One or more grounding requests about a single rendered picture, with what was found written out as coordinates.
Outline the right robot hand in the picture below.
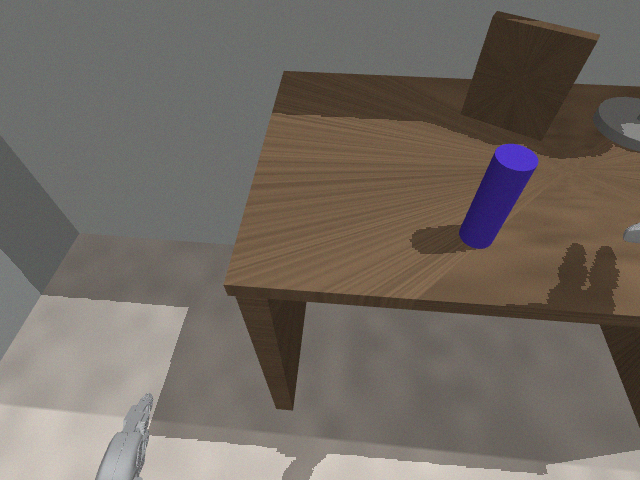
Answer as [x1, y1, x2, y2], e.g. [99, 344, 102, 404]
[623, 223, 640, 243]

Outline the left robot hand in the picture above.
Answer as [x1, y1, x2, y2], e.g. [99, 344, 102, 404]
[95, 393, 153, 480]

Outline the desk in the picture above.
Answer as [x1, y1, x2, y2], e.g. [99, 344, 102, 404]
[223, 71, 640, 427]

